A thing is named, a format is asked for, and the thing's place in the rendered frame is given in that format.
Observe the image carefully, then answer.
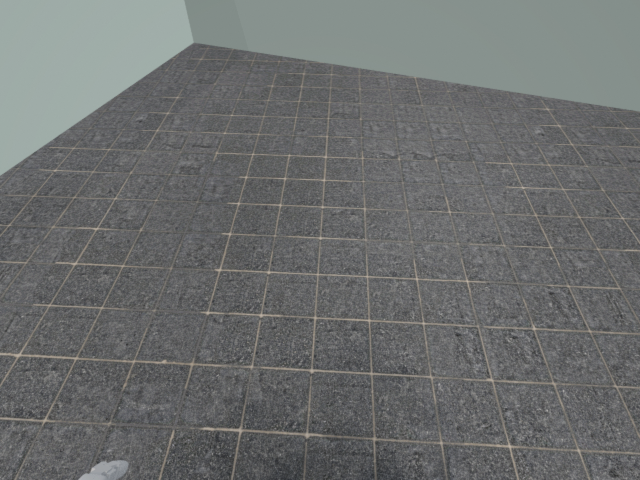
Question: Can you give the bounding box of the left robot hand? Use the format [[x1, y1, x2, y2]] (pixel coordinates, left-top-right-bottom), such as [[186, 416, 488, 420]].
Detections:
[[78, 460, 128, 480]]

